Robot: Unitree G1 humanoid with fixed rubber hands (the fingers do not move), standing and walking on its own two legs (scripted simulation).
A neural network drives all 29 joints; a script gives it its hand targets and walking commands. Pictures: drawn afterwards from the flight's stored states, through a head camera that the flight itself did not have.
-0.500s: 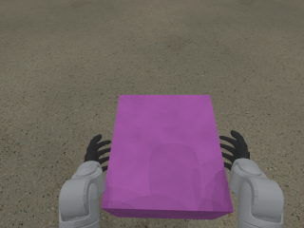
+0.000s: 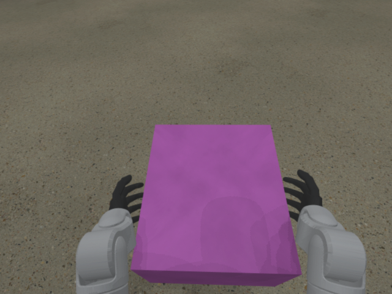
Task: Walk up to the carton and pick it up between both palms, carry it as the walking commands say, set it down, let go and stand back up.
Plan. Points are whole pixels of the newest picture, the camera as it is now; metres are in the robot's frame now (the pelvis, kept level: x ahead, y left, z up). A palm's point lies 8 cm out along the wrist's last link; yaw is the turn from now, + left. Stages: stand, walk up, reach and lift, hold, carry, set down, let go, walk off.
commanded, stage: carry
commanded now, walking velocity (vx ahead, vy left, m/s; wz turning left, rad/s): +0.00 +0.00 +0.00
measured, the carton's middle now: (212, 201) +0.32 -0.01 +0.03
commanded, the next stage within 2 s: none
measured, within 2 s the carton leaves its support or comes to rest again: neither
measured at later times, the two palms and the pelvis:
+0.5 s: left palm (113, 239) +0.20 +0.16 +0.11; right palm (322, 236) +0.21 -0.18 +0.11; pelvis -0.04 +0.00 +0.00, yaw +0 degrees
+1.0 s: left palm (113, 246) +0.19 +0.16 +0.11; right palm (326, 243) +0.19 -0.18 +0.11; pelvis -0.05 -0.01 +0.00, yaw +0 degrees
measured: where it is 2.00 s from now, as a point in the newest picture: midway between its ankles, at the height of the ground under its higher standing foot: outside the picture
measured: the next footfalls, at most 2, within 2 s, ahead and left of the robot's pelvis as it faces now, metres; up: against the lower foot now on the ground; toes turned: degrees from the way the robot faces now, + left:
right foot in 1.90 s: +0.15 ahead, -0.10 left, +0.00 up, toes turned -8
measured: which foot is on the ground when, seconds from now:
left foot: down 0.00-1.00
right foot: down 0.00-1.00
